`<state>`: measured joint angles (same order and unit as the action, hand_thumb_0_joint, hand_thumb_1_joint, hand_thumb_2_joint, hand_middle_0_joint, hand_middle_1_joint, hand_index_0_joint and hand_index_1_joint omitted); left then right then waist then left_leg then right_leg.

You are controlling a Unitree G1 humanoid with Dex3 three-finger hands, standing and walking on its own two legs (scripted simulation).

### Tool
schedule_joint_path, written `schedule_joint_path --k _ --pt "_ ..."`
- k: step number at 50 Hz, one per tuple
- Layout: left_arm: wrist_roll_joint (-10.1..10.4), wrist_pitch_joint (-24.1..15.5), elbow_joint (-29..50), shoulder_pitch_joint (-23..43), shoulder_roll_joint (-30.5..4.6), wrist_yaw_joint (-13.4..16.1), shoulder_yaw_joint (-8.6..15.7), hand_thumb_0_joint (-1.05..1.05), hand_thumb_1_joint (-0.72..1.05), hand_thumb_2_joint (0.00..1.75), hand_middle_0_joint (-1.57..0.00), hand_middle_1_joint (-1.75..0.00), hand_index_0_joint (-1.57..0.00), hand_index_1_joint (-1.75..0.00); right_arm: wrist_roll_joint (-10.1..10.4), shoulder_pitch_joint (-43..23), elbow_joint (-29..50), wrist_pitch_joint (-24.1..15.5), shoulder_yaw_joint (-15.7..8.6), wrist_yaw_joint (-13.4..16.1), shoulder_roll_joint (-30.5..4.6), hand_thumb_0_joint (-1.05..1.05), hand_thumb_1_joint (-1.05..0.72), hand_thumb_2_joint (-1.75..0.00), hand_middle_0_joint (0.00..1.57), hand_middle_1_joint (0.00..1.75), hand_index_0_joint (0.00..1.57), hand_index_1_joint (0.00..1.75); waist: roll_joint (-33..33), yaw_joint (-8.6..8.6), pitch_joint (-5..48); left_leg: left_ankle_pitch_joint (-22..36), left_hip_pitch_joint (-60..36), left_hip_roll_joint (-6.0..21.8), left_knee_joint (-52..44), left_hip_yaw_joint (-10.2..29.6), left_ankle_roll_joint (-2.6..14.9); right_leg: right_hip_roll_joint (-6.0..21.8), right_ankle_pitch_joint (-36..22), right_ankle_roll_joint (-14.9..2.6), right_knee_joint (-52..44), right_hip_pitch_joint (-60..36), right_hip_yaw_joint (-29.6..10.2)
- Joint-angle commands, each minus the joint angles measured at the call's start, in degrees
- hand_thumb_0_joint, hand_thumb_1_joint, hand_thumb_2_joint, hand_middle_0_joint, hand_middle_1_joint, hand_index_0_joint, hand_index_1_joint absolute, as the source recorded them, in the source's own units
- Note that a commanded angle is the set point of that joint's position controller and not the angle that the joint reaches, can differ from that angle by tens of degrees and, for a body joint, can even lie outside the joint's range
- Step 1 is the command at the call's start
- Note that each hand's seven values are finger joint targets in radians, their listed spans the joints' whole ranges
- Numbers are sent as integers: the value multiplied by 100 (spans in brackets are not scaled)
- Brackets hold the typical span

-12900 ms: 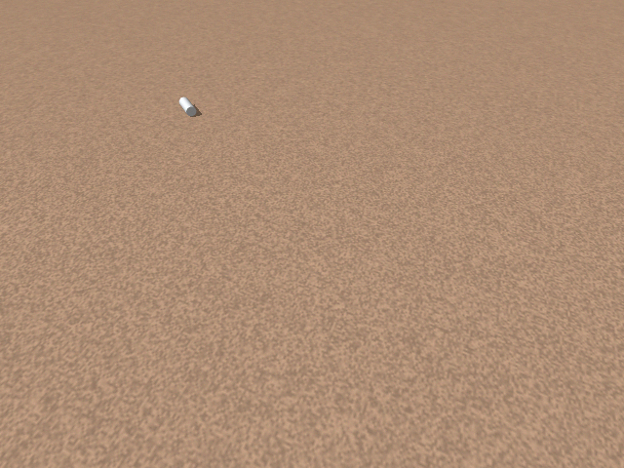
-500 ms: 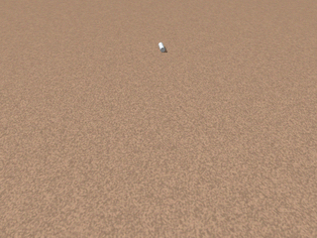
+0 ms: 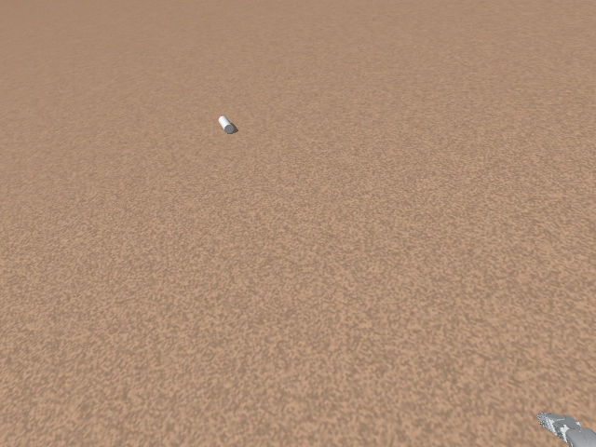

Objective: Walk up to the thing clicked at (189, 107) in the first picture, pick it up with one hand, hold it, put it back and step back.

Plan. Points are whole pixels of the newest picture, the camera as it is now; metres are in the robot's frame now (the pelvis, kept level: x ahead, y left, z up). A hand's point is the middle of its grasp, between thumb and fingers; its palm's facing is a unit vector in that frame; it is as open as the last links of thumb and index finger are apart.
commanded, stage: walk up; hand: left
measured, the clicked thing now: (225, 124) +2.16 +0.66 -0.70
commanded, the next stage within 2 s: none
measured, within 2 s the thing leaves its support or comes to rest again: neither
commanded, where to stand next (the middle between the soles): +1.69 +0.84 m, yaw -59 degrees
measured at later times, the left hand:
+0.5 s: hand (134, 278) +0.47 +0.40 -0.11, palm faces -0.32 -0.81 -0.50, open 7.4 cm
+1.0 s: hand (178, 182) +0.77 +0.38 -0.09, palm faces -0.43 -0.74 -0.52, open 7.4 cm
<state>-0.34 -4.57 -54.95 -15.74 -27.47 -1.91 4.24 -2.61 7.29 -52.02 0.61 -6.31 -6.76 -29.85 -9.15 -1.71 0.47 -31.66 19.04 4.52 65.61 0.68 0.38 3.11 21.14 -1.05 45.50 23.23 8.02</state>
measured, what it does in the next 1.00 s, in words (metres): walks ahead, turning right: left foot, then right foot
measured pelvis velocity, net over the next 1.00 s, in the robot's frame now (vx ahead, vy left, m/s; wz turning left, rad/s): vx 0.57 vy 0.16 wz -0.48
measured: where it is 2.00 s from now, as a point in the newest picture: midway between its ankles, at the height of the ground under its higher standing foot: (255, 255)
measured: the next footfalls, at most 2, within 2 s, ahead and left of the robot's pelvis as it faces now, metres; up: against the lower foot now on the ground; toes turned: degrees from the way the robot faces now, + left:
left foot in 0.34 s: +0.42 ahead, +0.21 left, +0.00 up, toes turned -10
right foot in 0.76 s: +0.56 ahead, +0.00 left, +0.00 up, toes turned -32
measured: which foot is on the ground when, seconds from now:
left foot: up 0.00-0.32, down 0.34-0.76, up 0.78-1.00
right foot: down 0.00-0.36, up 0.38-0.74, down 0.76-1.00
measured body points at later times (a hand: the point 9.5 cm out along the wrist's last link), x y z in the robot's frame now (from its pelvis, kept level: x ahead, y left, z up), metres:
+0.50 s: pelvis +0.30 +0.12 +0.02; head +0.33 +0.12 +0.47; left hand +0.49 +0.45 -0.07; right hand +0.31 -0.23 -0.06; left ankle +0.38 +0.22 -0.70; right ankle +0.21 -0.01 -0.61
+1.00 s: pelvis +0.57 +0.16 +0.02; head +0.55 +0.12 +0.47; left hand +0.79 +0.42 -0.05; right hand +0.51 -0.16 -0.11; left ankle +0.73 +0.29 -0.64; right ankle +0.53 +0.02 -0.70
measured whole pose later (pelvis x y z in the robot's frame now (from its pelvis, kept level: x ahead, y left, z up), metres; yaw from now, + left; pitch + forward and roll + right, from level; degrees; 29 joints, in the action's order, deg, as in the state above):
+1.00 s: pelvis +0.57 +0.16 +0.02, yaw -28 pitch -2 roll -3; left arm -0.7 -5.4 -52.3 -15.7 -22.6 2.4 1.7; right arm -3.2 12.9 -44.1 3.1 -5.0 -7.7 -24.9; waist -8.5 2.6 -3.1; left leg -15.9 35.0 9.1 59.9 6.1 -2.0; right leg 0.9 16.4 -0.2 34.6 16.1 3.8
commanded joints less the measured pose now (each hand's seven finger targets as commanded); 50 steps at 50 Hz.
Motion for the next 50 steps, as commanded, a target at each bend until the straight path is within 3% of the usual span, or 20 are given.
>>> schedule_joint_path --k 1,5,13,15,16,17,18,19,20,22,24,29,33,36,37,38,39,40,44,50 --pt "100 -171 378 -145 -1879 331 363 0 90 90 -20 -30 -20 -30 39 -1197 1153 -434 -38 -45 -988 0 -90 -90 20 30 20 30 1236 -50 -214 989 2886 507 16 770 -51 1874 1776 -1143 -3566 -2015 -4012" --pt "107 -379 543 330 -1854 311 328 0 90 90 -20 -30 -20 -30 -8 -742 1194 -184 -147 -261 -1055 0 -90 -90 20 30 20 30 1432 326 -577 2068 1836 392 -1045 407 -126 1173 1450 -797 -3817 -528 -2508" --pt "15 -394 583 -131 -1861 360 378 0 90 90 -20 -30 -20 -30 44 -1145 1569 -150 -155 -354 -783 0 -90 -90 20 30 20 30 1315 201 -239 2741 634 264 -2631 169 -306 802 -604 -728 -3106 -780 -1372" --pt "-26 -330 672 228 -1906 412 364 0 90 90 -20 -30 -20 -30 15 -430 1413 -123 -290 -299 -849 0 -90 -90 20 30 20 30 1531 660 47 2324 -270 214 -2705 40 -169 1091 -1598 -643 -2354 -696 -1437" --pt "-21 -296 745 400 -1832 427 342 0 90 90 -20 -30 -20 -30 14 385 1179 -129 -397 -251 -977 0 -90 -90 20 30 20 30 1175 1112 359 2248 -1267 67 -3075 -27 -73 941 -2102 -493 -1191 -415 -1178" --pt "-51 -251 786 157 -1452 427 215 0 90 90 -20 -30 -20 -30 -23 1543 816 -190 -585 -115 -1347 0 -90 -90 20 30 20 30 29 1571 966 1357 -2896 -89 -3467 215 123 454 -1876 -217 1153 465 -856" --pt "-10 -228 835 -440 -621 431 -77 0 90 90 -20 -30 -20 -30 -49 1870 866 -263 -700 41 -1820 0 -90 -90 20 30 20 30 -1892 1461 1233 37 -3668 1417 -4281 2325 219 -367 1356 -129 3018 1996 -768" --pt "123 -220 752 -750 -876 543 -95 0 90 90 -20 -30 -20 -30 187 921 1044 -274 -730 121 -2151 0 -90 -90 20 30 20 30 -1882 924 1317 -1228 -2958 1812 -5621 4147 632 -538 1052 -424 3738 2394 -1234" --pt "89 -201 611 -453 -1130 536 -96 0 90 90 -20 -30 -20 -30 254 278 1193 -251 -712 147 -1861 0 -90 -90 20 30 20 30 -1031 728 765 -1923 -1770 1822 -5899 3782 606 -31 383 -459 3807 2120 -1463" --pt "225 -156 302 -428 -1578 401 106 0 90 90 -20 -30 -20 -30 139 -98 1346 -280 -479 150 -1229 0 -90 -90 20 30 20 30 -58 481 443 -712 -1208 1306 -5124 2051 580 335 -498 -309 2716 1778 -1211" --pt "164 -57 250 -237 -1307 298 113 0 90 90 -20 -30 -20 -30 139 268 1063 -350 -441 148 -904 0 -90 -90 20 30 20 30 -249 433 333 799 -993 943 -5024 892 555 475 -577 -137 2020 1260 -1106" --pt "113 13 443 595 -996 275 40 0 90 90 -20 -30 -20 -30 -5 657 1130 -401 -373 160 -708 0 -90 -90 20 30 20 30 31 623 -41 3400 -1320 1077 -5029 126 842 317 -524 48 467 1314 -529" --pt "151 33 477 814 -829 245 69 0 90 90 -20 -30 -20 -30 -90 448 1376 -289 -356 121 -600 0 -90 -90 20 30 20 30 348 556 -57 3543 -571 710 -4822 -609 504 -48 -1469 -50 -576 -243 39" --pt "119 98 169 -410 -985 351 277 0 90 90 -20 -30 -20 -30 -31 173 1568 -236 -322 159 -577 0 -90 -90 20 30 20 30 788 -196 493 4528 230 444 -2968 -1083 63 -132 -1572 -334 -1394 -2458 38" --pt "87 74 11 -1236 -1371 447 442 0 90 90 -20 -30 -20 -30 -48 304 1630 -235 -241 172 -446 0 -90 -90 20 30 20 30 1339 -628 886 3751 1225 164 -1510 -1067 -233 223 -904 -598 -1632 -3727 -682" --pt "70 75 110 -1522 -1715 558 521 0 90 90 -20 -30 -20 -30 -67 733 1652 -230 -116 193 -140 0 -90 -90 20 30 20 30 2397 -569 1121 -190 2644 -319 -18 -779 -383 1905 -114 -1212 -2066 -4553 -3260" --pt "130 77 457 -879 -1925 628 472 0 90 90 -20 -30 -20 -30 -74 1039 1545 -143 -223 218 -684 0 -90 -90 20 30 20 30 1165 -261 1056 -210 3046 -180 650 435 -542 2627 931 -1704 -2611 -3901 -4919" --pt "248 109 517 -587 -1883 703 459 0 90 90 -20 -30 -20 -30 -76 718 1470 -77 -328 263 -1006 0 -90 -90 20 30 20 30 602 -232 647 217 2966 45 1087 726 -501 2584 1629 -1924 -2941 -3082 -4961" --pt "84 -118 704 283 -1483 649 359 0 90 90 -20 -30 -20 -30 -31 911 1178 44 -256 122 -843 0 -90 -90 20 30 20 30 1085 465 -119 1291 2025 439 116 769 -233 1351 193 -1047 -2921 -1184 -2460" --pt "-66 -307 680 160 -1744 606 447 0 90 90 -20 -30 -20 -30 -106 475 1250 182 -289 -129 -719 0 -90 -90 20 30 20 30 1544 444 -423 2033 1402 552 -988 240 -252 997 599 -972 -2835 189 -1711"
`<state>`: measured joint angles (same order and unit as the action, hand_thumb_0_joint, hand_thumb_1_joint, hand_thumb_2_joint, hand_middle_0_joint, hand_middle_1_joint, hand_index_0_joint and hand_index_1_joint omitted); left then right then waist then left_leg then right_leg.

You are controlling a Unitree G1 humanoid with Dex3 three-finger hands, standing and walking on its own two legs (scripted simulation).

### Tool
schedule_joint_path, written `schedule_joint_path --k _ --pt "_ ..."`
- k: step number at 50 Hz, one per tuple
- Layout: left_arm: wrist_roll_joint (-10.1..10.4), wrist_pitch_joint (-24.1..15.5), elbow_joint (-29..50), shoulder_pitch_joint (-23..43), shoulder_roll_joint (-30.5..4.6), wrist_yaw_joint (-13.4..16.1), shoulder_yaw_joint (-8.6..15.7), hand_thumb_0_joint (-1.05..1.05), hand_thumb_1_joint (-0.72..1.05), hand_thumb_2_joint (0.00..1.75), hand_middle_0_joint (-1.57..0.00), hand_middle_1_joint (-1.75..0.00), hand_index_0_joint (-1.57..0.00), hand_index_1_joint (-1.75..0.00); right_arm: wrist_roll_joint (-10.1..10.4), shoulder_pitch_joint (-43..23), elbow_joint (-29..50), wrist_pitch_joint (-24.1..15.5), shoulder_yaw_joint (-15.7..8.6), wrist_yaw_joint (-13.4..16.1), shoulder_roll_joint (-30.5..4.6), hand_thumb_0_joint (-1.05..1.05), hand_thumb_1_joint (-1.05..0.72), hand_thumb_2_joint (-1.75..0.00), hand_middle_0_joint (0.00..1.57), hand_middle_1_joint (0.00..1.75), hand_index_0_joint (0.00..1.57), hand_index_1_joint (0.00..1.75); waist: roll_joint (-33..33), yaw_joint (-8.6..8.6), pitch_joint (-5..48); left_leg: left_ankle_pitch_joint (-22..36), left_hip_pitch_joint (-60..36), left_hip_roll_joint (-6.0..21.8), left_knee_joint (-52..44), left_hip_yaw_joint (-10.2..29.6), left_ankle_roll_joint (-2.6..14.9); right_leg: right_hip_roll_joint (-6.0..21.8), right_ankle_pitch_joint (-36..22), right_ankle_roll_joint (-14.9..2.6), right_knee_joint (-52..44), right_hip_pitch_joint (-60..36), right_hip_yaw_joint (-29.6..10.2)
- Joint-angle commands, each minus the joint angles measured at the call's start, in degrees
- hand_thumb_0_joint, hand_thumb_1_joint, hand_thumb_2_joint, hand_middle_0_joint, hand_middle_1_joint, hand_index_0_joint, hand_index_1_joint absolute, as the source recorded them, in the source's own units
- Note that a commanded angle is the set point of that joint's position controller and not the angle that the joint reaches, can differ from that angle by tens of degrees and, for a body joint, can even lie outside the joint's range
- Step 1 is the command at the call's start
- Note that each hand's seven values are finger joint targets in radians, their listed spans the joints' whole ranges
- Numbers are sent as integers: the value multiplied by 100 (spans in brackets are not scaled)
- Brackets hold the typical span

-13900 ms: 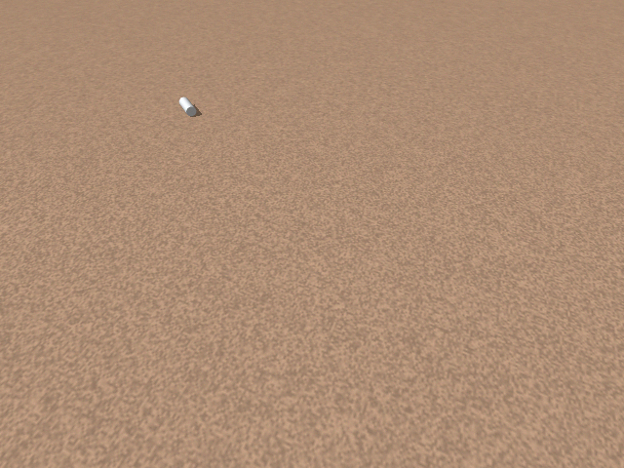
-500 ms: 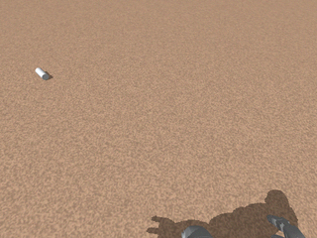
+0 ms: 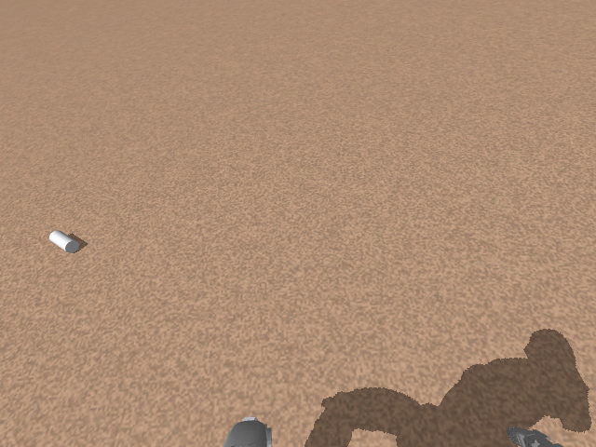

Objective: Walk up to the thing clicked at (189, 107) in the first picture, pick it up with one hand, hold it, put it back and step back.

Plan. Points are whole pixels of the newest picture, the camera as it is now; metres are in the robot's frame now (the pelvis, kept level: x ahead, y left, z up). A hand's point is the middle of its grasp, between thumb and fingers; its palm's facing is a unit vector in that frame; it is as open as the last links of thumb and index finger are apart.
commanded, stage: walk up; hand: left
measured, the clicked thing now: (64, 241) +1.18 +1.18 -0.73
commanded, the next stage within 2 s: none
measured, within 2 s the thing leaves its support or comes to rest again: neither
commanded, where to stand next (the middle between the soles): +0.68 +1.13 m, yaw -31 degrees
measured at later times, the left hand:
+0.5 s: hand (43, 364) +0.32 +0.49 -0.12, palm faces -0.24 -0.81 -0.53, open 7.4 cm
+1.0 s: hand out of the picture +0.48 +0.72 -0.14, palm faces -0.25 -0.76 -0.61, open 7.4 cm
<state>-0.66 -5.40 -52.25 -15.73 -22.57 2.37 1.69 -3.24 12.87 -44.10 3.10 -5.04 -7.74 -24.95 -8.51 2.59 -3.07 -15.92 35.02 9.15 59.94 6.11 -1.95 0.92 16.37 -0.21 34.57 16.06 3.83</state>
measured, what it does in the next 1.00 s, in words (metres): steps to the left, turning right: left foot, then right foot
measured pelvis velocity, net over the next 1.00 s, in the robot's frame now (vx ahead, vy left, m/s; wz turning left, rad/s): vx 0.33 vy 0.41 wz -0.29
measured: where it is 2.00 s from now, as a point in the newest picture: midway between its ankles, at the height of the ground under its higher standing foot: (111, 367)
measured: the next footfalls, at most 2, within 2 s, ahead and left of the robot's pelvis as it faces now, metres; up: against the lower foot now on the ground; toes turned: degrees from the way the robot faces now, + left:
left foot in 0.18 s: +0.22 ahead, +0.28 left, +0.00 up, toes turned +0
right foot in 0.52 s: +0.31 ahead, +0.11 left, +0.00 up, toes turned -18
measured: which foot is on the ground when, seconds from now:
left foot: up 0.00-0.16, down 0.18-0.52, up 0.54-0.86, down 0.88-1.00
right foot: down 0.00-0.18, up 0.20-0.50, down 0.52-0.90, up 0.92-1.00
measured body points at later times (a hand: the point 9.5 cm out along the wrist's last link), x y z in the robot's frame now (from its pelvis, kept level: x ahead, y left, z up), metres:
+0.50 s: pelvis +0.19 +0.21 +0.00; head +0.21 +0.17 +0.44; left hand +0.33 +0.53 -0.09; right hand +0.18 -0.13 -0.13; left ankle +0.18 +0.28 -0.72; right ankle +0.27 +0.12 -0.71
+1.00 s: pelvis +0.33 +0.41 -0.02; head +0.35 +0.40 +0.43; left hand +0.49 +0.76 -0.10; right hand +0.30 +0.06 -0.12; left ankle +0.38 +0.52 -0.72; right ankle +0.30 +0.23 -0.67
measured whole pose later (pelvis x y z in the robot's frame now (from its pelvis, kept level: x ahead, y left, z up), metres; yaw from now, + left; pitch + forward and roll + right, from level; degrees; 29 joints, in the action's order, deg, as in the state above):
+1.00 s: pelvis +0.33 +0.41 -0.02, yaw -16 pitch -1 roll -2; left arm -0.1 -2.8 -57.2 -15.8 -29.6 6.4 4.4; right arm -3.7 13.6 -45.1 3.5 -6.3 -5.2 -26.1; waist -2.4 3.2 -3.6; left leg -25.1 23.8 5.2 49.5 -3.7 -0.3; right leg 2.7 27.4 -2.9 65.7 32.9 -4.2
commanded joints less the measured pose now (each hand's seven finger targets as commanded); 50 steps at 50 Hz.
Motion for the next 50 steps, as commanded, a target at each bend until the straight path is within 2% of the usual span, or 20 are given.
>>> schedule_joint_path --k 1,5,8,9,10,11,14,18,23,25,26,27,29,33,40,43,44,45,46,50 --pt "-41 -221 352 -10 -2258 185 711 0 90 90 -20 -30 -20 -30 -47 -278 492 -73 -420 -52 -1210 0 -90 -90 20 30 20 30 1456 -68 -45 528 -158 70 -553 -378 -17 1164 1058 -1028 -1662 814 -1245" --pt "-81 -190 321 -104 -2436 231 749 0 90 90 -20 -30 -20 -30 -8 -667 559 -132 -442 -92 -1189 0 -90 -90 20 30 20 30 1594 -120 74 428 -744 10 -1404 -445 94 1222 674 -1003 -1140 813 -1214" --pt "-127 -66 399 362 -2042 264 588 0 90 90 -20 -30 -20 -30 -53 929 28 -175 -673 36 -1454 0 -90 -90 20 30 20 30 561 923 803 -217 -3378 -511 -2368 -795 264 798 -179 -594 1158 1946 -540" --pt "-92 -22 309 -102 -1352 275 353 0 90 90 -20 -30 -20 -30 -149 1418 -48 -244 -796 125 -1819 0 -90 -90 20 30 20 30 -1054 1127 801 -1253 -3810 126 -3518 299 364 1 920 -329 2826 2738 -153" --pt "53 8 357 -269 -1228 382 306 0 90 90 -20 -30 -20 -30 -38 995 114 -299 -850 221 -2391 0 -90 -90 20 30 20 30 -2010 727 776 -1118 -3975 1244 -4487 2381 744 -435 1796 -349 3799 3798 -351" --pt "51 -11 165 -272 -1455 457 279 0 90 90 -20 -30 -20 -30 55 520 186 -280 -892 290 -2366 0 -90 -90 20 30 20 30 -1462 448 717 -1451 -3237 1305 -4666 2509 928 33 1446 -477 4253 3368 -789" --pt "212 -9 -314 -559 -1886 327 416 0 90 90 -20 -30 -20 -30 15 -165 429 -297 -603 375 -1562 0 -90 -90 20 30 20 30 -730 126 529 -402 -2928 649 -3882 674 987 482 550 -277 3230 2814 -577" --pt "144 24 -347 -492 -1578 257 352 0 90 90 -20 -30 -20 -30 -82 -8 472 -282 -445 396 -1202 0 -90 -90 20 30 20 30 -363 224 545 1808 -2919 605 -3584 -40 1610 409 644 -60 2056 1998 32" --pt "130 24 -317 -939 -1453 271 466 0 90 90 -20 -30 -20 -30 -100 -694 802 -141 -350 333 -1126 0 -90 -90 20 30 20 30 258 -293 485 1154 -1609 341 -3093 -713 1242 244 -783 -235 182 -170 222" --pt "16 -6 -446 -1934 -2067 397 785 0 90 90 -20 -30 -20 -30 8 -707 948 -146 -204 287 -753 0 -90 -90 20 30 20 30 1515 -1001 883 227 331 -233 -1058 -1208 470 847 -575 -475 -578 -2575 -966" --pt "-9 14 -207 -1828 -2430 468 845 0 90 90 -20 -30 -20 -30 -37 -219 924 -83 -161 307 -702 0 -90 -90 20 30 20 30 1954 -759 915 -1612 1116 -673 267 -927 83 2309 894 -1021 -1523 -2609 -3338" --pt "64 50 77 -1157 -2469 502 770 0 90 90 -20 -30 -20 -30 -104 -55 795 55 -351 352 -1261 0 -90 -90 20 30 20 30 912 -526 639 -1618 1024 -570 1144 -18 -131 2895 2352 -1635 -1944 -1513 -4350" --pt "91 -2 321 -469 -2327 533 728 0 90 90 -20 -30 -20 -30 -104 -240 667 97 -466 356 -1522 0 -90 -90 20 30 20 30 753 -346 78 -1125 1026 -129 1575 333 -60 2721 2266 -1864 -1931 -469 -3858" --pt "-22 -87 392 -58 -2130 422 717 0 90 90 -20 -30 -20 -30 -66 333 238 147 -457 202 -1434 0 -90 -90 20 30 20 30 1277 28 213 -515 5 -145 910 9 39 1607 1312 -1092 -1415 450 -1672" --pt "-144 -64 388 -156 -2613 370 911 0 90 90 -20 -30 -20 -30 -38 -201 413 142 -450 71 -1333 0 -90 -90 20 30 20 30 1834 -158 267 -892 -552 -169 -632 -625 83 1402 1422 -1157 -898 907 -1384" --pt "-131 32 451 444 -2453 380 808 0 90 90 -20 -30 -20 -30 -59 891 57 61 -596 150 -1401 0 -90 -90 20 30 20 30 1172 559 615 -575 -2285 -489 -1885 -960 156 1083 1105 -800 433 1767 -846" --pt "-104 79 461 428 -1884 403 614 0 90 90 -20 -30 -20 -30 -170 1492 -127 13 -683 217 -1614 0 -90 -90 20 30 20 30 -130 944 590 -1308 -2955 -390 -3044 -326 267 347 1168 -483 2133 2552 -215" --pt "24 90 561 565 -1310 457 436 0 90 90 -20 -30 -20 -30 -154 1305 7 -60 -755 284 -2306 0 -90 -90 20 30 20 30 -1757 912 87 -1915 -2642 949 -4556 2271 629 -718 2081 -275 3284 3820 -116" --pt "13 29 391 402 -1540 551 415 0 90 90 -20 -30 -20 -30 -50 509 184 -91 -803 349 -2613 0 -90 -90 20 30 20 30 -1546 459 -28 -2096 -2234 1337 -4822 3177 1292 -231 1783 -445 3807 3537 -696" --pt "209 10 -253 -293 -1885 444 482 0 90 90 -20 -30 -20 -30 -58 -48 381 -135 -511 480 -1625 0 -90 -90 20 30 20 30 -630 96 -19 423 -2637 492 -3303 669 1128 251 797 -235 2853 2938 -452"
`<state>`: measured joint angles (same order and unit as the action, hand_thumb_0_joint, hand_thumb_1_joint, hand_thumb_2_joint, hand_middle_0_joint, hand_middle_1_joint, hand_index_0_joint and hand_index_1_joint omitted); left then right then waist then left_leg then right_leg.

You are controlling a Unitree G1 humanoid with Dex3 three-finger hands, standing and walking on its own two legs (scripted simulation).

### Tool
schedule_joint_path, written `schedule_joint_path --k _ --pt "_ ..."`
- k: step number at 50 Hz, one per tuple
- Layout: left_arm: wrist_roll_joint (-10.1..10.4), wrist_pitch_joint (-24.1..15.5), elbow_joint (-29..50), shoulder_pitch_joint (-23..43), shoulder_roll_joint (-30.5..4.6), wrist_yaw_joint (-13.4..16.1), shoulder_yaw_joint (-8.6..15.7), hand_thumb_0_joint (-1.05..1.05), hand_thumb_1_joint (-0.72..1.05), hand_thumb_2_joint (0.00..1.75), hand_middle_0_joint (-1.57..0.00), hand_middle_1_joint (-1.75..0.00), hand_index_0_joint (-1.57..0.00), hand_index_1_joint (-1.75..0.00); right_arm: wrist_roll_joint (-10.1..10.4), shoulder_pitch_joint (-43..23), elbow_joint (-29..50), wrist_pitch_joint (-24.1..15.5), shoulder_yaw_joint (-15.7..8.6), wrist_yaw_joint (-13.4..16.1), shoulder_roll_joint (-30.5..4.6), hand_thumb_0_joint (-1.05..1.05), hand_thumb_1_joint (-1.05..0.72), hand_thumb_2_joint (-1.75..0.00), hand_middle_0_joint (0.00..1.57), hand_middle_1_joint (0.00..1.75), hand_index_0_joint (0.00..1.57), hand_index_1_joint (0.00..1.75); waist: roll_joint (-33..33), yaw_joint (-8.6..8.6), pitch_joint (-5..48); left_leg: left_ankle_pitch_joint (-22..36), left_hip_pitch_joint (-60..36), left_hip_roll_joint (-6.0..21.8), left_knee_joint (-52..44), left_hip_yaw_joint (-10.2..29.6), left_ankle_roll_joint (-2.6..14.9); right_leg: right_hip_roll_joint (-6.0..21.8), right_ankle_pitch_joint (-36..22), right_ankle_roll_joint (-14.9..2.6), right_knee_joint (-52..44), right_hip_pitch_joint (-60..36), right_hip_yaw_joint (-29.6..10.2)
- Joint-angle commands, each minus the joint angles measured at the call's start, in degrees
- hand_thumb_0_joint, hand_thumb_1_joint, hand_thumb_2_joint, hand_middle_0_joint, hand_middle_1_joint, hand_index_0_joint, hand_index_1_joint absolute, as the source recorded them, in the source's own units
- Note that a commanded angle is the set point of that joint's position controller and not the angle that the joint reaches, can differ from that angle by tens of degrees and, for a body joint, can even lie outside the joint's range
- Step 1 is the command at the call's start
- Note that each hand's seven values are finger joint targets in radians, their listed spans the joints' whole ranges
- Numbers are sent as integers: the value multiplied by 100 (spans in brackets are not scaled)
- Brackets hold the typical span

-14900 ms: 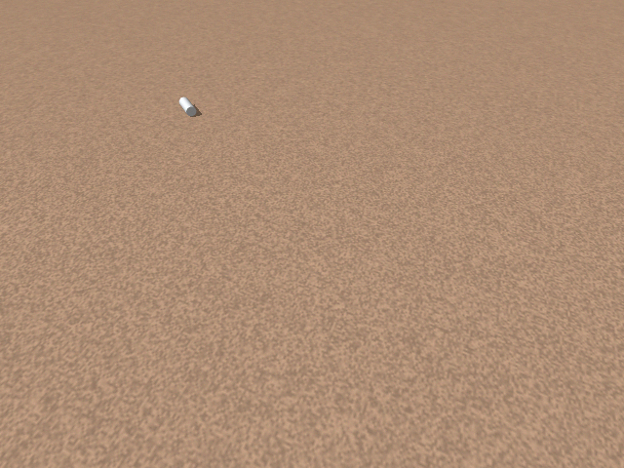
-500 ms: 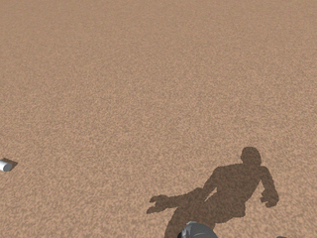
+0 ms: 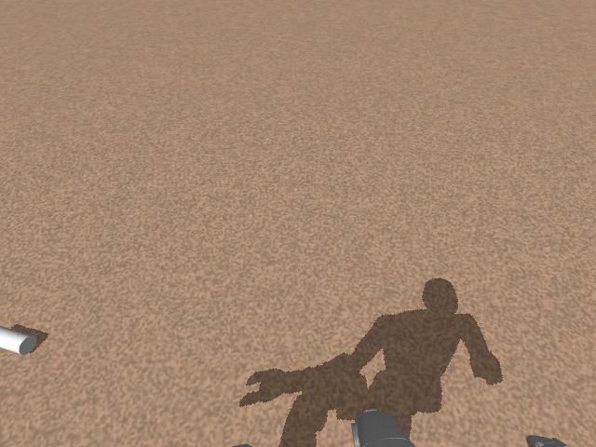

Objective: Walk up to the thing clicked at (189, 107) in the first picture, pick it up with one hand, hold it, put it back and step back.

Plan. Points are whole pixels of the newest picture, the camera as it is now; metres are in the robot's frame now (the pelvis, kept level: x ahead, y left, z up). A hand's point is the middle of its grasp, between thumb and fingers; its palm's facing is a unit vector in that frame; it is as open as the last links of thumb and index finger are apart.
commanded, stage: walk up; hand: left
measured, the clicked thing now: (11, 340) +0.60 +0.98 -0.70
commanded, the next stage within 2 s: none
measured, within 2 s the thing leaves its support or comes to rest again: neither
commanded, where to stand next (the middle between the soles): +0.13 +0.78 m, yaw -15 degrees
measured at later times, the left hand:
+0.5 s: hand out of the picture +0.15 +0.52 -0.10, palm faces -0.07 -0.78 -0.62, open 7.4 cm
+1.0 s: hand out of the picture +0.18 +0.70 -0.11, palm faces -0.13 -0.81 -0.58, open 7.4 cm
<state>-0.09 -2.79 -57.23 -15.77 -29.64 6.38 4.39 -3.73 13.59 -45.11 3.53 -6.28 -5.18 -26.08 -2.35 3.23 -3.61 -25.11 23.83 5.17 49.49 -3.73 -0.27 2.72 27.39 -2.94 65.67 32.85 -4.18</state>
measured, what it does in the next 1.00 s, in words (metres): steps to the left: right foot, then left foot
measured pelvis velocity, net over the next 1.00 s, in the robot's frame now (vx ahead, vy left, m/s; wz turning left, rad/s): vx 0.08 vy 0.41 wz -0.10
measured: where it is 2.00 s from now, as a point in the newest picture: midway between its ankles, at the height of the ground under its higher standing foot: outside the picture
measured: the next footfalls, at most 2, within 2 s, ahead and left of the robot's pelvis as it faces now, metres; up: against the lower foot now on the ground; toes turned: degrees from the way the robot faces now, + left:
right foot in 0.20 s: +0.17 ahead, -0.02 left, +0.00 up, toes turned -9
left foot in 0.54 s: +0.14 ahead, +0.40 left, +0.00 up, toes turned -2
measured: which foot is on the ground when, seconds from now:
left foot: down 0.00-0.20, up 0.22-0.52, down 0.54-0.82, up 0.84-1.00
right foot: up 0.00-0.18, down 0.20-0.56, up 0.58-0.80, down 0.82-1.00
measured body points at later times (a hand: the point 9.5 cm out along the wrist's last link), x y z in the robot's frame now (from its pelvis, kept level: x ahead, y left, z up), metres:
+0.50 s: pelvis +0.06 +0.20 -0.01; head +0.08 +0.16 +0.44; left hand +0.15 +0.56 -0.07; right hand +0.15 -0.15 -0.12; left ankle +0.10 +0.39 -0.68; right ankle +0.13 -0.01 -0.70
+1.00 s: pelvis +0.08 +0.41 +0.00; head +0.12 +0.36 +0.44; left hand +0.18 +0.74 -0.07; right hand +0.13 +0.08 -0.13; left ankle +0.10 +0.56 -0.63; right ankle +0.15 +0.25 -0.70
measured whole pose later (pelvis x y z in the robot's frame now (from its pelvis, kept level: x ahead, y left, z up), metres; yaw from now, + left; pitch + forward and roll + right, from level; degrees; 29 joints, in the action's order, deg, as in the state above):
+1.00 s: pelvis +0.08 +0.41 +0.00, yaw -6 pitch -2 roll -2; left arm -1.8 -4.6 -46.6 -17.5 -22.9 5.6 1.8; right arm -3.8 15.1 -40.0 7.2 -6.8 -4.6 -26.2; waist -8.0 0.9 -7.9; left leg -26.6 34.0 1.6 74.9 5.4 0.3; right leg 4.5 16.3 -1.2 44.7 26.8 4.5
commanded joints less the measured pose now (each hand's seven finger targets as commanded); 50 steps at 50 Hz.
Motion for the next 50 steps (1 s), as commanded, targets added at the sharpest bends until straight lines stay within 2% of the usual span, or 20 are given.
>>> schedule_joint_path --k 1,5,8,9,10,11,12,17,23,26,27,28,29,34,37,39,40,41,43,50 --pt "147 -240 193 -318 -1076 10 186 0 90 90 -20 -30 -20 -30 -11 -108 484 -170 -338 213 -1373 0 -90 -90 20 30 20 30 -1279 61 143 2220 -1536 820 -2140 1406 1079 -5 -267 120 -384 894 539" --pt "138 -206 397 -342 -818 1 133 0 90 90 -20 -30 -20 -30 -95 25 678 -111 -271 227 -1178 0 -90 -90 20 30 20 30 -982 82 304 3246 -1428 911 -2072 1013 1274 -22 -572 94 -1586 -194 926" --pt "74 -210 243 -1413 -917 86 288 0 90 90 -20 -30 -20 -30 -19 -590 1040 -30 -213 185 -1059 0 -90 -90 20 30 20 30 -288 -734 662 3510 -292 403 -712 144 605 -42 -2266 -85 -3564 -2583 940" --pt "-34 -207 250 -1807 -1339 163 470 0 90 90 -20 -30 -20 -30 45 -351 1091 -65 -133 177 -758 0 -90 -90 20 30 20 30 354 -991 872 2637 707 140 241 96 181 375 -1997 -268 -3765 -3662 49" --pt "-89 -195 500 -1754 -1633 223 540 0 90 90 -20 -30 -20 -30 44 142 1080 -36 -65 179 -561 0 -90 -90 20 30 20 30 1159 -819 1181 -869 1900 -319 1340 327 -110 2056 -1515 -871 -4176 -4418 -2323" --pt "-49 -171 756 -1225 -1674 223 485 0 90 90 -20 -30 -20 -30 -27 288 964 107 -247 256 -1115 0 -90 -90 20 30 20 30 90 -661 1087 -1044 1772 -255 2429 1053 -216 2781 -241 -1547 -4615 -3319 -3460" --pt "1 -191 910 -781 -1634 241 476 0 90 90 -20 -30 -20 -30 -58 105 929 149 -351 296 -1325 0 -90 -90 20 30 20 30 -129 -548 648 -733 1733 -67 2932 1274 -165 2818 348 -1769 -4850 -2498 -3408" --pt "-143 -274 1152 -90 -1339 75 479 0 90 90 -20 -30 -20 -30 -54 453 648 161 -441 50 -1267 0 -90 -90 20 30 20 30 590 -136 242 98 1145 56 2395 1190 32 1514 -72 -989 -4169 -1063 -953" --pt "-281 -284 1186 -109 -1826 -1 649 0 90 90 -20 -30 -20 -30 -33 65 780 170 -491 -128 -1181 0 -90 -90 20 30 20 30 1256 -306 253 -303 368 11 696 340 56 1272 671 -954 -3812 -192 -569" --pt "-265 -201 1200 261 -1639 -3 541 0 90 90 -20 -30 -20 -30 -45 954 487 89 -578 -76 -1221 0 -90 -90 20 30 20 30 645 227 598 1 -942 -295 -555 -6 146 922 626 -572 -2678 451 -23" --pt "-265 -154 1160 242 -1244 19 414 0 90 90 -20 -30 -20 -30 -153 1451 374 33 -649 -27 -1369 0 -90 -90 20 30 20 30 -276 595 617 -443 -1437 -289 -1431 506 235 366 679 -294 -1236 1005 346" --pt "-118 -139 1319 467 -752 100 262 0 90 90 -20 -30 -20 -30 -139 1206 567 -14 -727 51 -2196 0 -90 -90 20 30 20 30 -2276 654 137 -1068 -866 1110 -2969 3259 790 -916 1321 22 272 2127 798" --pt "-120 -179 1212 597 -930 223 231 0 90 90 -20 -30 -20 -30 -22 304 685 -52 -725 132 -2436 0 -90 -90 20 30 20 30 -2016 359 -210 -1538 -12 1542 -3476 4234 1497 -411 1008 -137 723 1702 27" --pt "116 -237 467 -532 -1044 73 239 0 90 90 -20 -30 -20 -30 -53 -123 960 -119 -453 235 -1393 0 -90 -90 20 30 20 30 -1326 7 348 2525 -1102 779 -1706 1834 1364 -106 61 113 -108 766 638" --pt "129 -229 644 -635 -794 50 206 0 90 90 -20 -30 -20 -30 -124 -56 1096 -34 -363 236 -1175 0 -90 -90 20 30 20 30 -1179 -67 293 3525 -725 722 -1504 1378 1381 -71 -298 103 -1428 -328 916" --pt "88 -251 554 -1432 -801 90 270 0 90 90 -20 -30 -20 -30 -57 -480 1306 50 -294 196 -1073 0 -90 -90 20 30 20 30 -714 -654 507 3340 87 376 -708 872 939 -79 -1673 -31 -3082 -2008 836" --pt "-10 -246 571 -1774 -1160 150 410 0 90 90 -20 -30 -20 -30 -10 -317 1392 34 -228 195 -832 0 -90 -90 20 30 20 30 -63 -837 688 3010 613 52 196 622 531 192 -1715 -156 -3674 -2889 198" --pt "-132 -248 807 -1772 -1598 197 541 0 90 90 -20 -30 -20 -30 48 201 1405 37 -141 172 -524 0 -90 -90 20 30 20 30 1147 -735 1020 -488 1977 -404 1316 563 67 1838 -1889 -616 -3853 -3958 -2286" --pt "-70 -206 1168 -982 -1682 236 508 0 90 90 -20 -30 -20 -30 -67 193 1296 207 -391 315 -1197 0 -90 -90 20 30 20 30 -22 -482 854 -966 1875 -225 2833 1376 64 2867 -596 -1595 -4503 -2493 -3411" --pt "-218 -259 1396 -322 -1587 65 535 0 90 90 -20 -30 -20 -30 -26 289 1065 208 -475 49 -1139 0 -90 -90 20 30 20 30 1084 -200 329 3 1146 63 1992 931 -2 1392 -203 -946 -3830 -956 -716"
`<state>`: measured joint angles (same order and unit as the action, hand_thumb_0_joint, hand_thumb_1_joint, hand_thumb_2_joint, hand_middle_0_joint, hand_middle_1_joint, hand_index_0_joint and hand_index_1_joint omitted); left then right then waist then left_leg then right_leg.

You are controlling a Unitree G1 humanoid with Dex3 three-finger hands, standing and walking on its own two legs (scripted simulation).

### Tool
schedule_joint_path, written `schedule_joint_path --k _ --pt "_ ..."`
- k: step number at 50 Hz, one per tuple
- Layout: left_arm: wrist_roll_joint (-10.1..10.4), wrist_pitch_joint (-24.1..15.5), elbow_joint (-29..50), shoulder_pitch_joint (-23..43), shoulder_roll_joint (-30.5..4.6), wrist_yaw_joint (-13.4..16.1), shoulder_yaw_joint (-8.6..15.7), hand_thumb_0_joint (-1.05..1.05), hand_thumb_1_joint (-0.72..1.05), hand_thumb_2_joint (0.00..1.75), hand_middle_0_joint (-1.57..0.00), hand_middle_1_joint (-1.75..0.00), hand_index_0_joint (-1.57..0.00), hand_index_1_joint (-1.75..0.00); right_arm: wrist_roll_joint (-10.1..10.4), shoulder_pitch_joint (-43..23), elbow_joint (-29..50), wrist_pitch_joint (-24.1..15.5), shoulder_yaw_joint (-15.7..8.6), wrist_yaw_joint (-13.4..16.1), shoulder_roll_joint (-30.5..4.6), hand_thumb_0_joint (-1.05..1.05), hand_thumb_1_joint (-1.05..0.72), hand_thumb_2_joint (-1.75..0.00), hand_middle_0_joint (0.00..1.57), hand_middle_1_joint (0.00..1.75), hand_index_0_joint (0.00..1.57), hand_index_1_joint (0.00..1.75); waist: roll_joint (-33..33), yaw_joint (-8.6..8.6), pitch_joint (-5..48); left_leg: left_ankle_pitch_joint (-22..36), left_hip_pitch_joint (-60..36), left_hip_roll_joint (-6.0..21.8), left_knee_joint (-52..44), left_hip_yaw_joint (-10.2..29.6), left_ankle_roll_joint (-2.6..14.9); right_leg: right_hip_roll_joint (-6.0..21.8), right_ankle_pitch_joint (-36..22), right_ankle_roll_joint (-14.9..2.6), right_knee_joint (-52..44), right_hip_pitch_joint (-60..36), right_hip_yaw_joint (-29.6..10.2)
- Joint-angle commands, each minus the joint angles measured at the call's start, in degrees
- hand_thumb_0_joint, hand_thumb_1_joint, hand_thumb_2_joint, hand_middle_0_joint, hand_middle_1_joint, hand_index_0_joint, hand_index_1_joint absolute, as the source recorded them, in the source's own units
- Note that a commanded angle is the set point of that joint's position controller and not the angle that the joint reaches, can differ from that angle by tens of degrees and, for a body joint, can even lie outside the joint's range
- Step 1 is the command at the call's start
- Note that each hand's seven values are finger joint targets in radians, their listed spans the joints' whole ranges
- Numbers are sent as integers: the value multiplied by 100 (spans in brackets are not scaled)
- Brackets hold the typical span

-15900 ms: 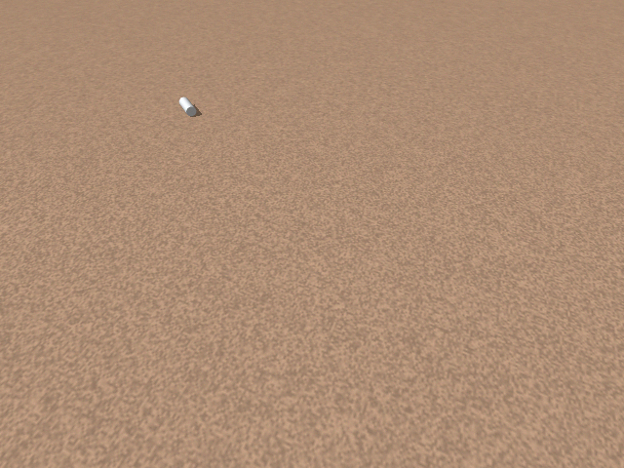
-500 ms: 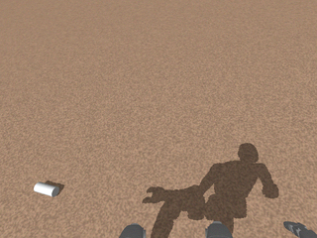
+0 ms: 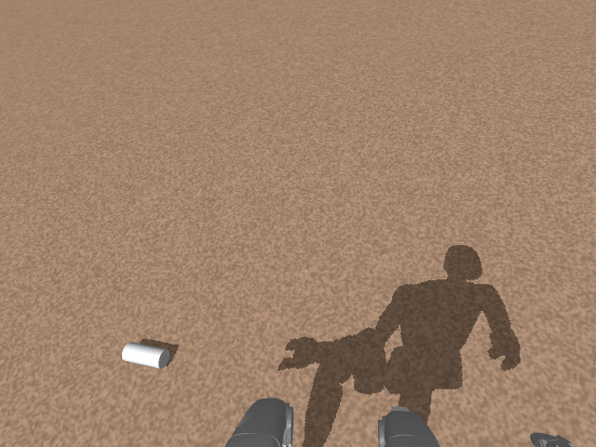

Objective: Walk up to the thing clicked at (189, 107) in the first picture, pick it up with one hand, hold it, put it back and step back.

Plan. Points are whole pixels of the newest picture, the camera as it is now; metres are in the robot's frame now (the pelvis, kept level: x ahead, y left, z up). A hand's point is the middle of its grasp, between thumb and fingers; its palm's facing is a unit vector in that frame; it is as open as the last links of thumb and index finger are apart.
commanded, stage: walk up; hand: left
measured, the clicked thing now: (146, 355) +0.46 +0.62 -0.70
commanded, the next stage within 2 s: none
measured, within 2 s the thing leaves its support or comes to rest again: neither
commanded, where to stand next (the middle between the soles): +0.02 +0.38 m, yaw -9 degrees
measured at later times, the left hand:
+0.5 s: hand out of the picture +0.05 +0.52 -0.12, palm faces -0.10 -0.82 -0.57, open 7.4 cm
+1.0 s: hand out of the picture +0.05 +0.75 -0.14, palm faces -0.14 -0.86 -0.48, open 7.4 cm
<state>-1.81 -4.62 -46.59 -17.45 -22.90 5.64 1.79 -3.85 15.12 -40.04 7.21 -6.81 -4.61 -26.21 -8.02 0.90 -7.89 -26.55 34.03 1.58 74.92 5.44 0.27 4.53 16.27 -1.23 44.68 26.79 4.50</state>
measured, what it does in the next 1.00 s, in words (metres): steps to the left: left foot, then right foot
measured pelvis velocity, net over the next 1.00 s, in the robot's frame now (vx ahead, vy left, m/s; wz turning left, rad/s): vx -0.04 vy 0.45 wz -0.12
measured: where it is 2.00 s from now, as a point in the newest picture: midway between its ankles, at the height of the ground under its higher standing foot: outside the picture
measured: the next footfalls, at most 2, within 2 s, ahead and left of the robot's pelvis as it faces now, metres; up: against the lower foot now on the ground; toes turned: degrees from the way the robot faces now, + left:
left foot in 0.14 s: +0.05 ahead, +0.28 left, +0.00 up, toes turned +0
right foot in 0.42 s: +0.08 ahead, +0.10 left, +0.00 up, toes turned -8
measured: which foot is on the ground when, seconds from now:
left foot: up 0.00-0.12, down 0.14-0.42, up 0.44-0.72, down 0.74-1.00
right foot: down 0.00-0.18, up 0.20-0.40, down 0.42-0.76, up 0.78-1.00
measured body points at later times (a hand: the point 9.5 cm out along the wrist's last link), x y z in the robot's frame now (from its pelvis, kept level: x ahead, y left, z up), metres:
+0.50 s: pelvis -0.02 +0.23 -0.01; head +0.03 +0.19 +0.44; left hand +0.06 +0.56 -0.09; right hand +0.04 -0.10 -0.14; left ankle +0.00 +0.32 -0.65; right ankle +0.04 +0.11 -0.70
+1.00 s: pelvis -0.04 +0.45 +0.00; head -0.01 +0.45 +0.45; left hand +0.06 +0.79 -0.11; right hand -0.03 +0.13 -0.11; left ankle -0.03 +0.55 -0.70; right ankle -0.03 +0.32 -0.66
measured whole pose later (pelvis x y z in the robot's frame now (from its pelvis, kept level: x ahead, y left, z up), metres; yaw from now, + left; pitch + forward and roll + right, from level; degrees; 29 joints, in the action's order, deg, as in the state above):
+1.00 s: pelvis -0.04 +0.45 +0.00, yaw -7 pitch -2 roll -1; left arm -1.4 -0.9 -55.2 -13.9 -27.1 2.1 4.8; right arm -1.2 15.7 -48.6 0.5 -2.6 -0.9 -21.1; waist -0.1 1.2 -6.3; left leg -26.7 21.3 2.3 49.9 -3.4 1.6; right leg -2.9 26.6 -1.4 64.0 30.9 -1.8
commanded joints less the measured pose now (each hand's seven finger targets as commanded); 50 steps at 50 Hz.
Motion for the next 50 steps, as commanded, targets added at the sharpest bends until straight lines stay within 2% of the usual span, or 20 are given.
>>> schedule_joint_path --k 1,4,7,8,9,10,17,19,20,21,22,23,27,34,36,37,38,39,41,50 --pt "-58 -61 311 -147 -2311 121 823 0 90 90 -20 -30 -20 -30 -11 51 535 -152 -421 -39 -1102 0 -90 -90 20 30 20 30 1730 -34 689 46 -45 389 -864 -231 -59 1079 1184 -1077 -1682 -104 -1396" --pt "-126 -63 314 -120 -2589 115 918 0 90 90 -20 -30 -20 -30 8 -98 582 -163 -456 -98 -1135 0 -90 -90 20 30 20 30 2008 -105 727 -240 -593 415 -1764 -468 5 1133 1339 -1073 -1511 253 -1493" --pt "-81 39 255 109 -2203 128 776 0 90 90 -20 -30 -20 -30 -61 967 117 -254 -582 -51 -1205 0 -90 -90 20 30 20 30 959 498 1174 81 -2239 -27 -3319 -790 87 583 1203 -567 81 1114 -739" --pt "-23 75 215 90 -1709 151 622 0 90 90 -20 -30 -20 -30 -161 1329 74 -320 -605 -1 -1442 0 -90 -90 20 30 20 30 -238 791 941 -673 -2260 288 -4398 110 306 -158 1333 -323 1599 1743 -303" --pt "76 68 387 590 -1556 256 551 0 90 90 -20 -30 -20 -30 -16 724 300 -330 -663 58 -2247 0 -90 -90 20 30 20 30 -1761 774 493 -581 -1408 1489 -5451 2515 983 -949 2287 -115 2504 2499 -137" --pt "53 34 254 692 -1681 339 517 0 90 90 -20 -30 -20 -30 22 -8 400 -350 -647 125 -2302 0 -90 -90 20 30 20 30 -1354 562 137 -891 -622 1903 -5753 3129 1546 -540 2036 -238 2975 2105 -697" --pt "310 -45 -408 -737 -1491 148 540 0 90 90 -20 -30 -20 -30 -96 -519 699 -325 -285 183 -1213 0 -90 -90 20 30 20 30 -768 -25 631 2880 -1160 984 -3802 645 1365 -298 878 -73 938 26 112" --pt "249 -89 -496 -1480 -1563 226 616 0 90 90 -20 -30 -20 -30 -38 -712 833 -244 -182 164 -973 0 -90 -90 20 30 20 30 -25 -525 890 3246 -575 620 -2592 114 877 -181 -313 -194 -1200 -1623 -278" --pt "124 -110 -342 -1610 -2055 279 778 0 90 90 -20 -30 -20 -30 46 -331 859 -256 -108 166 -684 0 -90 -90 20 30 20 30 852 -606 1108 2338 242 194 -1546 -76 419 472 -696 -377 -1567 -2594 -1770" --pt "60 -102 -73 -1420 -2346 321 827 0 90 90 -20 -30 -20 -30 50 155 808 -238 -63 179 -549 0 -90 -90 20 30 20 30 1322 -318 1417 -733 1175 -68 -656 19 106 1973 -1445 -769 -1602 -3289 -3787" --pt "78 -44 48 -1021 -2479 335 825 0 90 90 -20 -30 -20 -30 -26 16 820 -141 -244 303 -1010 0 -90 -90 20 30 20 30 617 -281 1461 -1006 1055 92 57 537 149 2628 -1053 -1464 -1933 -2371 -4382" --pt "110 -58 157 -760 -2450 331 846 0 90 90 -20 -30 -20 -30 -23 -148 819 -116 -322 327 -1169 0 -90 -90 20 30 20 30 480 -257 1197 -844 908 161 570 728 70 2558 -543 -1725 -2027 -1741 -4199" --pt "56 -68 287 -200 -2093 236 763 0 90 90 -20 -30 -20 -30 -6 142 563 -134 -446 168 -1185 0 -90 -90 20 30 20 30 1168 7 704 181 456 137 664 490 -76 1400 -59 -1217 -1504 -574 -2128" --pt "-69 -27 167 -105 -2534 165 933 0 90 90 -20 -30 -20 -30 39 -144 544 -139 -460 -2 -1089 0 -90 -90 20 30 20 30 2015 -138 717 -545 -748 375 -1879 -557 -46 1044 1126 -981 -1265 215 -1607" --pt "-52 70 155 247 -2217 135 814 0 90 90 -20 -30 -20 -30 83 790 25 -209 -522 54 -1092 0 -90 -90 20 30 20 30 1372 353 1112 -68 -2164 10 -3128 -941 6 600 1218 -603 -178 885 -989" --pt "-30 148 53 181 -1710 135 682 0 90 90 -20 -30 -20 -30 4 1227 -161 -270 -546 110 -1169 0 -90 -90 20 30 20 30 442 607 1034 -467 -2298 -79 -3818 -597 71 14 1297 -390 1128 1312 -683" --pt "76 152 270 539 -1223 197 526 0 90 90 -20 -30 -20 -30 49 986 17 -303 -596 154 -1905 0 -90 -90 20 30 20 30 -1621 668 613 -1047 -1599 1464 -5273 2378 653 -964 2259 -73 2561 2489 -130" --pt "-13 89 213 846 -1567 294 558 0 90 90 -20 -30 -20 -30 167 35 137 -338 -607 209 -2378 0 -90 -90 20 30 20 30 -1491 477 201 -1879 -523 2117 -5975 3662 1540 -536 2086 -197 3034 2056 -810" --pt "177 86 -257 512 -1592 159 572 0 90 90 -20 -30 -20 -30 102 -631 219 -449 -339 323 -1542 0 -90 -90 20 30 20 30 139 58 -147 -1378 -471 1480 -5143 2117 1136 -439 1307 -114 3033 1894 -1042" --pt "10 356 -345 595 -1384 -414 576 0 90 90 -20 -30 -20 -30 276 299 -636 -1090 -129 695 -1453 0 -90 -90 20 30 20 30 333 111 352 1358 -2618 1945 -4738 1999 794 -371 1143 -52 1675 1424 -1488"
